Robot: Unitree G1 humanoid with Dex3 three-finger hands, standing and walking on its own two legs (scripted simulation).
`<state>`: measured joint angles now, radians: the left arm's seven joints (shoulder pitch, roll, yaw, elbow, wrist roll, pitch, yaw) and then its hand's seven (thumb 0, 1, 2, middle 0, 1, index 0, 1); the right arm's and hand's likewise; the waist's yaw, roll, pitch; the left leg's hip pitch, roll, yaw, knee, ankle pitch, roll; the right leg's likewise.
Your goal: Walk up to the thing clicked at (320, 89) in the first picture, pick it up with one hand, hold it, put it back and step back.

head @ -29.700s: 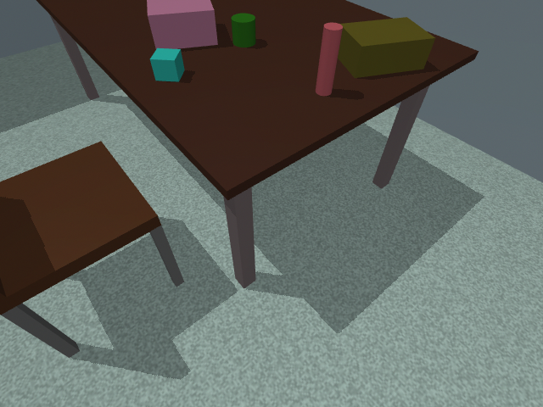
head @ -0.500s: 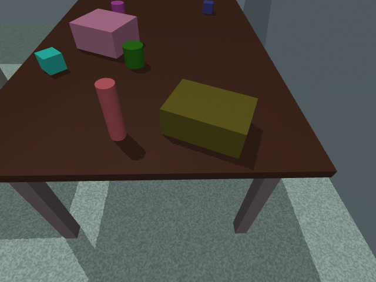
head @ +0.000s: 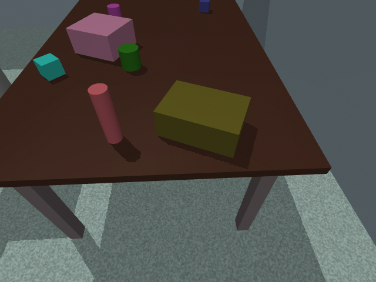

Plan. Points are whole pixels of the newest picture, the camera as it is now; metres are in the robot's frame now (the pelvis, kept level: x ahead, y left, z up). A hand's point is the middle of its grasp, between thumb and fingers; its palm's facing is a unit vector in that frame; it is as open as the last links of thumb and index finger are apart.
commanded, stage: stand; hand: left
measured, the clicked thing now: (107, 116) +0.53 +0.23 +0.04
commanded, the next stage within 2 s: step back in 1.70 s
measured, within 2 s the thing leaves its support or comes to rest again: neither
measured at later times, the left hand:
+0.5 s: hand out of the picture +0.08 +0.24 -0.15, palm faces -0.03 -0.94 -0.34, open 7.4 cm
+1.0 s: hand out of the picture +0.09 +0.24 -0.15, palm faces -0.04 -0.94 -0.34, open 7.4 cm
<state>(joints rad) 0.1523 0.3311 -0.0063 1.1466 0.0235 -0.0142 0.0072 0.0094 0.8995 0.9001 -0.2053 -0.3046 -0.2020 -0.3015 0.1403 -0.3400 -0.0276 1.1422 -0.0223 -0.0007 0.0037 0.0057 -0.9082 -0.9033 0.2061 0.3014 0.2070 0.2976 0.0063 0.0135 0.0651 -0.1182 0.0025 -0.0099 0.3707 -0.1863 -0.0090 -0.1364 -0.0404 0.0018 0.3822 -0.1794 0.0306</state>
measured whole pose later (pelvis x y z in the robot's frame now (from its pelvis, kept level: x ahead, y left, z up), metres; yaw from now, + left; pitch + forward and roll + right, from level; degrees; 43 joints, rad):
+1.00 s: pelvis +0.01 -0.01 +0.00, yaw -1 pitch -3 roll +0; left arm 0.11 0.34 0.00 1.14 0.01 -0.01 0.00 0.01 0.91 0.90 -0.21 -0.30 -0.20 -0.30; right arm 0.11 -0.35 -0.01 1.15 -0.02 -0.01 0.00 0.01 -0.91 -0.90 0.21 0.30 0.21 0.30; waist 0.00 0.01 0.06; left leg -0.09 0.03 0.00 0.32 -0.18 -0.03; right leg -0.12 -0.02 0.01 0.34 -0.17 0.02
